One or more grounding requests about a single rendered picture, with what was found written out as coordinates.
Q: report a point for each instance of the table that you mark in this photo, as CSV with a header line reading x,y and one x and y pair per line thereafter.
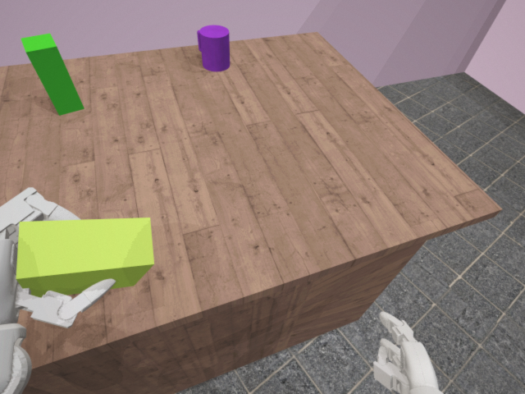
x,y
285,193

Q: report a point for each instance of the left robot forearm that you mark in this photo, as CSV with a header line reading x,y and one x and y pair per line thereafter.
x,y
15,363

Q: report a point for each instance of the sponge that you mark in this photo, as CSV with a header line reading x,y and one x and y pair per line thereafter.
x,y
69,256

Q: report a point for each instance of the robot left hand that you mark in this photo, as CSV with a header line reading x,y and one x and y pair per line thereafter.
x,y
54,308

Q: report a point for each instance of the robot right hand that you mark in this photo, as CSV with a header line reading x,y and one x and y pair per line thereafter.
x,y
411,366

